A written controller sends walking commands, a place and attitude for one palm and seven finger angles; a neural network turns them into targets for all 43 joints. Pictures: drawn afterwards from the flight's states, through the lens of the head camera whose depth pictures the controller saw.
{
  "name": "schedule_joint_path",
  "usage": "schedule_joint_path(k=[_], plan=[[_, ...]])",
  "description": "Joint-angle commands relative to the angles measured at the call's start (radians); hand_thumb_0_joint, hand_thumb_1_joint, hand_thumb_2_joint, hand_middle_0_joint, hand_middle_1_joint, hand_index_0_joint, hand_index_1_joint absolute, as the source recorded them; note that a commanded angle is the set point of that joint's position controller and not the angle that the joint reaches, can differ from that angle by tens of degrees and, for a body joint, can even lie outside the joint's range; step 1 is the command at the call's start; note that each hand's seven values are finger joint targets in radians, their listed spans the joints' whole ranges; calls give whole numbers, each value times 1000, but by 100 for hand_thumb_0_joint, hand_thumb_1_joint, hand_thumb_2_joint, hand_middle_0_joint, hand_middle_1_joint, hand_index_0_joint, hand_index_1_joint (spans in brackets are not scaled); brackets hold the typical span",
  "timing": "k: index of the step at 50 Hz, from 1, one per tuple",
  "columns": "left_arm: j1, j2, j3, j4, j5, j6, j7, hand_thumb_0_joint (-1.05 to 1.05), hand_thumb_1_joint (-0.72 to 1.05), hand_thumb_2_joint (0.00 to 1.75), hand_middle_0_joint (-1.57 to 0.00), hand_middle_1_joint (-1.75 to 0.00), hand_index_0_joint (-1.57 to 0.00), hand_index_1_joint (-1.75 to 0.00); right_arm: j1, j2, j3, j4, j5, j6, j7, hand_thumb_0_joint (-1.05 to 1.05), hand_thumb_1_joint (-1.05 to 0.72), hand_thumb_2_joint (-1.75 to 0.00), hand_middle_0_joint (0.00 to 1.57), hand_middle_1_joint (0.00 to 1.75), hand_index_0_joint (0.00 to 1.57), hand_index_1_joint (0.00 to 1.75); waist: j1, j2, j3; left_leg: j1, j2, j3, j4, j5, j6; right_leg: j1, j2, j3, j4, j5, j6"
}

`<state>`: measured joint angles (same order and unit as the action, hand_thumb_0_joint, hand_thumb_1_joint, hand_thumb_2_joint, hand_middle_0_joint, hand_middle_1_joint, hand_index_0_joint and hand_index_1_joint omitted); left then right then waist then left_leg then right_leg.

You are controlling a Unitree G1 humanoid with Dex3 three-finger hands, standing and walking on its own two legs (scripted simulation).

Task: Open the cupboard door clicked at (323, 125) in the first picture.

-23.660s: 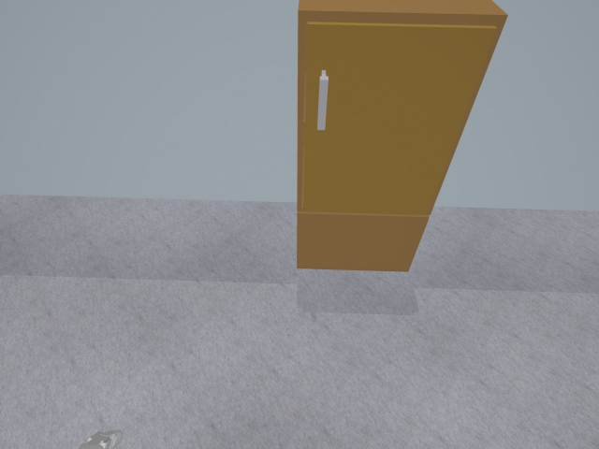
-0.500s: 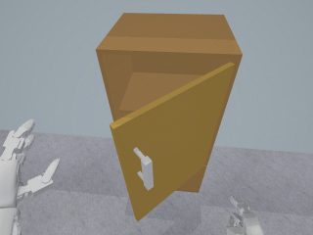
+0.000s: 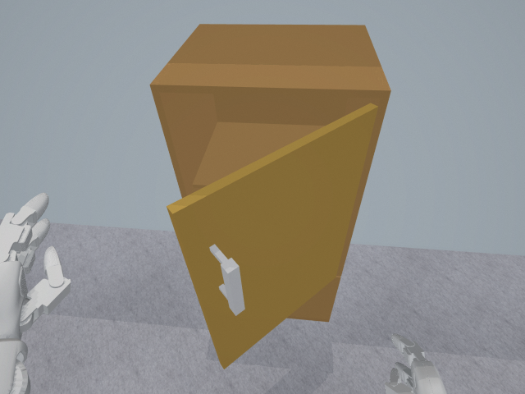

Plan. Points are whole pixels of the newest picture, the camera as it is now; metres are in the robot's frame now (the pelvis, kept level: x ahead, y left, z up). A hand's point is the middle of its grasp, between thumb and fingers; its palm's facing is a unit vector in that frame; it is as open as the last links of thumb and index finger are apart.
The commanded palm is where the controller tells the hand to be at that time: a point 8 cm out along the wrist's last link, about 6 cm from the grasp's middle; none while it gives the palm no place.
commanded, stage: step back with the hand held close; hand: left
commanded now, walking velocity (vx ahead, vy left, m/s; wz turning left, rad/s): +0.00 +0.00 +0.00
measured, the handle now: (226, 280) +0.29 +0.11 +0.01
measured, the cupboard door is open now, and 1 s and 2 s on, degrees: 45 45 45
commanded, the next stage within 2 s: stop stepping back and stand still in 1.20 s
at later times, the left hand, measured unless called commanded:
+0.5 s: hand (40, 306) +0.16 +0.28 +0.15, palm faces +0.34 -0.79 -0.51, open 7.4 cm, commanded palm +0.10 +0.32 +0.17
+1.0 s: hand out of the picture +0.07 +0.32 +0.16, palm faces +0.47 -0.75 -0.47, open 7.4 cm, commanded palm +0.00 +0.36 +0.17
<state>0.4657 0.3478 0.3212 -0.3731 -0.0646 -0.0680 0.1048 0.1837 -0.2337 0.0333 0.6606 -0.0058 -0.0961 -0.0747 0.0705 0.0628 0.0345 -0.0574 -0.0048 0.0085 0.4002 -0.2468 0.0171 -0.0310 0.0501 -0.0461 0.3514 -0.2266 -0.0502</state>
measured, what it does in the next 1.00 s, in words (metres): walks backwards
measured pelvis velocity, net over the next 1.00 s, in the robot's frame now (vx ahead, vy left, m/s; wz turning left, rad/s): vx -0.13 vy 0.05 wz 0.05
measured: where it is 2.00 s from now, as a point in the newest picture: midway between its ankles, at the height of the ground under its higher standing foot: outside the picture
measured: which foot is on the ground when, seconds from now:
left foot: down 0.00-1.00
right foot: down 0.00-0.90, up 0.92-1.00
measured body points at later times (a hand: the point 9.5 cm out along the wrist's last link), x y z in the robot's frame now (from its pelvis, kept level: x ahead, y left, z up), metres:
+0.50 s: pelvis -0.05 +0.02 -0.01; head -0.03 +0.02 +0.44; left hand +0.13 +0.32 +0.18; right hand +0.13 -0.23 -0.08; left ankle -0.01 +0.11 -0.74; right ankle -0.01 -0.08 -0.74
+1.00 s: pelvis -0.13 +0.05 -0.02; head -0.11 +0.08 +0.43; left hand +0.04 +0.36 +0.19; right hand +0.04 -0.18 -0.09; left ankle -0.01 +0.11 -0.74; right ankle -0.13 -0.09 -0.70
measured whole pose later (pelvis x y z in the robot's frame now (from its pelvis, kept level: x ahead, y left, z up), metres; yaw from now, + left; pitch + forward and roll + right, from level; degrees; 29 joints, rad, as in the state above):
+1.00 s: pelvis -0.13 +0.05 -0.02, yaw +3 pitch -1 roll -5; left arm 0.50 0.43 0.44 -0.55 0.01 -0.21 0.16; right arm 0.23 -0.20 0.00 0.60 -0.02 -0.08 -0.08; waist -0.01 0.02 0.05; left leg -0.43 -0.02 -0.01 0.58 -0.12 0.10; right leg -0.38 0.08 0.02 0.89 -0.36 0.01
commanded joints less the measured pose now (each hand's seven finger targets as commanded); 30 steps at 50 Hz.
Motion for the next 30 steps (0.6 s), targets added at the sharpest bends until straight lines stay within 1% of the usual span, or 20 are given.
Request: schedule_joint_path(k=[1, 2, 3, 4, 5, 6, 7, 9, 11, 12, 13, 15, 16, 18, 21, 22, 23, 24, 26, 30], plan=[[-90, 188, 123, -181, 1, -76, 16, 0, 90, 90, -20, -30, -20, -30, -143, -96, -44, -161, 1, -56, -13, 0, -90, -90, 20, 30, 20, 30, 3, -17, -52, 11, 20, -15, -46, 211, 19, -49, -59, 57, -85, 155, 28], [-95, 182, 114, -176, 3, -76, 14, 0, 90, 90, -20, -30, -20, -30, -146, -99, -45, -160, 2, -56, -14, 0, -90, -90, 20, 30, 20, 30, 3, -4, -42, 5, 19, -18, -50, 211, 17, -46, -60, 56, -85, 151, 25], [-81, 185, 122, -173, -1, -78, 15, 0, 90, 90, -20, -30, -20, -30, -144, -96, -46, -162, 1, -57, -14, 0, -90, -90, 20, 30, 20, 30, 5, -26, -49, 10, 19, -15, -49, 213, 20, -45, -61, 56, -85, 159, 29], [-183, 204, 114, -266, 2, -90, 16, 0, 90, 90, -20, -30, -20, -30, -156, -99, -44, -168, 4, -63, -13, 0, -90, -90, 20, 30, 20, 30, 0, 19, -90, 26, 15, -14, -43, 215, 22, -37, -65, 68, -83, 168, 29], [-220, 327, 244, -279, 9, -126, 27, 0, 90, 90, -20, -30, -20, -30, -130, -116, -44, -204, 19, -44, -13, 0, -90, -90, 20, 30, 20, 30, -47, -30, 4, -43, 31, -52, 5, 161, 37, -173, -112, 156, -130, 199, 37], [-102, 243, 188, -181, 8, -124, 15, 0, 90, 90, -20, -30, -20, -30, -127, -105, -49, -183, 8, -27, -13, 0, -90, -90, 20, 30, 20, 30, -49, -97, -9, -42, 28, -55, 36, 149, 37, -188, -136, 152, -133, 200, 38], [-97, 245, 181, -189, 13, -122, 14, 0, 90, 90, -20, -30, -20, -30, -136, -107, -54, -192, 11, -17, -10, 0, -90, -90, 20, 30, 20, 30, -47, -97, 1, -47, 23, -52, 46, 152, 36, -199, -145, 151, -135, 225, 41], [-23, 204, 147, -188, 14, -121, 9, 0, 90, 90, -20, -30, -20, -30, -127, -109, -59, -198, 9, 0, -8, 0, -90, -90, 20, 30, 20, 30, -53, -81, -50, -48, 29, -37, 68, 175, 32, -206, -160, 142, -111, 250, 44], [25, 208, 155, -214, 13, -125, 13, 0, 90, 90, -20, -30, -20, -30, -118, -112, -64, -207, 9, 9, -10, 0, -90, -90, 20, 30, 20, 30, -53, -40, -117, -43, 40, -34, 59, 216, 29, -178, -161, 129, -74, 279, 40], [33, 213, 157, -247, 12, -129, 16, 0, 90, 90, -20, -30, -20, -30, -118, -117, -68, -211, 9, 12, -15, 0, -90, -90, 20, 30, 20, 30, -53, 8, -150, -44, 49, -38, 45, 265, 27, -146, -158, 110, -41, 317, 37], [57, 225, 172, -257, 10, -128, 20, 0, 90, 90, -20, -30, -20, -30, -115, -117, -70, -220, 12, 16, -16, 0, -90, -90, 20, 30, 20, 30, -52, 14, -176, -41, 57, -44, 41, 304, 27, -140, -150, 109, -19, 331, 38], [73, 252, 199, -294, 9, -129, 27, 0, 90, 90, -20, -30, -20, -30, -118, -114, -75, -234, 14, 26, -19, 0, -90, -90, 20, 30, 20, 30, -52, -26, -220, -44, 67, -45, 50, 370, 26, -120, -140, 105, 14, 396, 43], [77, 258, 207, -301, 8, -128, 30, 0, 90, 90, -20, -30, -20, -30, -118, -111, -78, -239, 16, 30, -21, 0, -90, -90, 20, 30, 20, 30, -54, -48, -225, -50, 67, -43, 58, 377, 25, -121, -141, 109, 23, 423, 44], [86, 269, 221, -311, 6, -127, 37, 0, 90, 90, -20, -30, -20, -30, -119, -108, -80, -247, 19, 38, -26, 0, -90, -90, 20, 30, 20, 30, -54, -58, -228, -75, 71, -53, 57, 387, 22, -111, -140, 106, 43, 435, 38], [89, 270, 225, -319, 7, -132, 43, 0, 90, 90, -20, -30, -20, -30, -118, -114, -84, -255, 20, 39, -30, 0, -90, -90, 20, 30, 20, 30, -54, -41, -198, -116, 78, -74, 39, 341, 24, -141, -127, 110, 53, 346, 36], [89, 277, 231, -328, 8, -134, 46, 0, 90, 90, -20, -30, -20, -30, -124, -119, -86, -254, 19, 38, -31, 0, -90, -90, 20, 30, 20, 30, -51, 3, -200, -129, 81, -77, 30, 329, 28, -136, -125, 109, 58, 326, 36], [102, 269, 226, -325, 9, -136, 47, 0, 90, 90, -20, -30, -20, -30, -120, -118, -83, -258, 18, 37, -32, 0, -90, -90, 20, 30, 20, 30, -49, 12, -184, -160, 89, -93, 13, 306, 29, -133, -114, 101, 69, 282, 36], [103, 262, 220, -331, 13, -138, 48, 0, 90, 90, -20, -30, -20, -30, -119, -123, -83, -263, 18, 35, -30, 0, -90, -90, 20, 30, 20, 30, -48, 41, -173, -192, 99, -106, -7, 252, 34, -135, -104, 101, 82, 226, 38], [103, 254, 217, -320, 19, -143, 49, 0, 90, 90, -20, -30, -20, -30, -116, -128, -83, -267, 17, 33, -28, 0, -90, -90, 20, 30, 20, 30, -50, 38, -133, -284, 115, -129, -50, 105, 47, -119, -87, 102, 98, 131, 41], [79, 241, 216, -296, 36, -154, 53, 0, 90, 90, -20, -30, -20, -30, -106, -137, -84, -273, 16, 23, -27, 0, -90, -90, 20, 30, 20, 30, -58, -4, -74, -456, 132, -162, -104, -187, 71, -79, -82, 120, 129, 16, 44]])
